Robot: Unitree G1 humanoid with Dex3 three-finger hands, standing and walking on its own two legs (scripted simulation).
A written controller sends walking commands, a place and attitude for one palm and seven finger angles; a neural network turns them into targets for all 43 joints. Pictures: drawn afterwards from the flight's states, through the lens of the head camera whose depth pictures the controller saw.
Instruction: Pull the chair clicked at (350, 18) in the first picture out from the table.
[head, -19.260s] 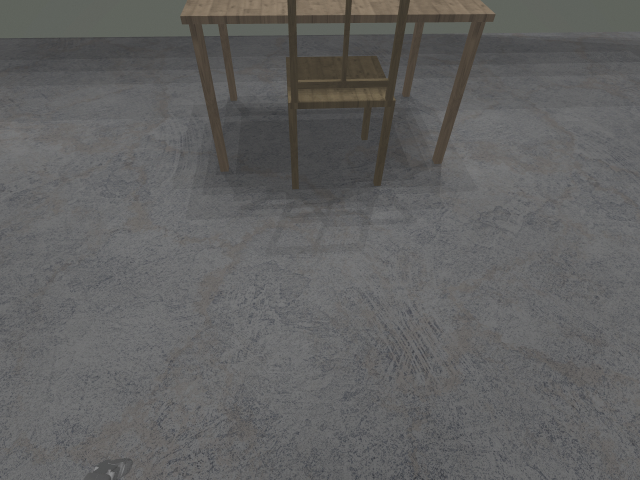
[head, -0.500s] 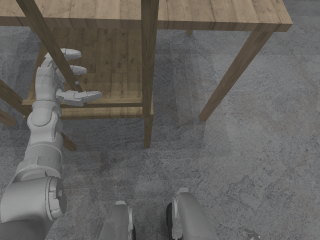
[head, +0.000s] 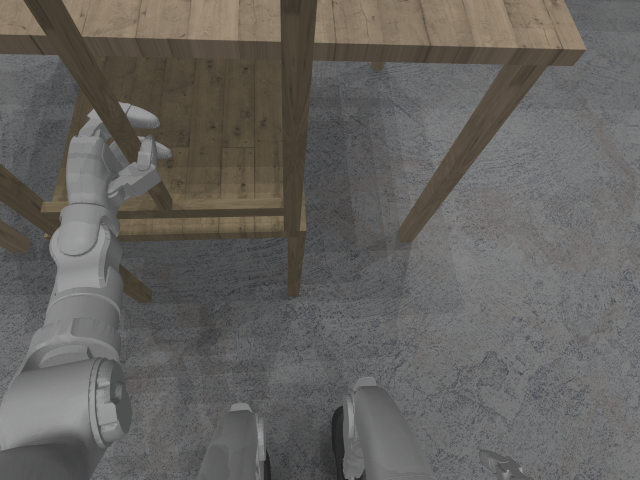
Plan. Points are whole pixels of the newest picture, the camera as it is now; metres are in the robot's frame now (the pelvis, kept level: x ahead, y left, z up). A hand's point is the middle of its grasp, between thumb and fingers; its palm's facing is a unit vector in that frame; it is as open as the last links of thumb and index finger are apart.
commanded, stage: hook a spindle and tug to test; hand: left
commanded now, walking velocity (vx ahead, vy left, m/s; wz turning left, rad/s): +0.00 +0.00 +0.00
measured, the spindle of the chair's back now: (120, 128) +0.51 +0.20 +0.07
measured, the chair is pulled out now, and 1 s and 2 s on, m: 0.00 0.05 0.23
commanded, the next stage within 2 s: step backward, pulling the chair out in 0.42 s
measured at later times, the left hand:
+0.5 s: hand (151, 186) +0.46 +0.17 +0.03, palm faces -0.02 -1.00 -0.04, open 5.0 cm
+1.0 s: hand (169, 195) +0.44 +0.15 +0.05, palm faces -0.01 -0.99 -0.14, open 4.9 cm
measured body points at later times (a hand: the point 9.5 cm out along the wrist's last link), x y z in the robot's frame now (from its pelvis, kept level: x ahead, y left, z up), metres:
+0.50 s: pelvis +0.02 +0.01 +0.01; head +0.17 +0.02 +0.44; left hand +0.45 +0.23 +0.03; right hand +0.11 -0.25 -0.10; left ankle -0.01 +0.11 -0.62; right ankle +0.06 -0.12 -0.62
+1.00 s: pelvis +0.03 +0.02 +0.10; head +0.15 +0.02 +0.54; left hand +0.43 +0.20 +0.06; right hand +0.07 -0.25 -0.02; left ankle -0.01 +0.11 -0.62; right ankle +0.06 -0.12 -0.62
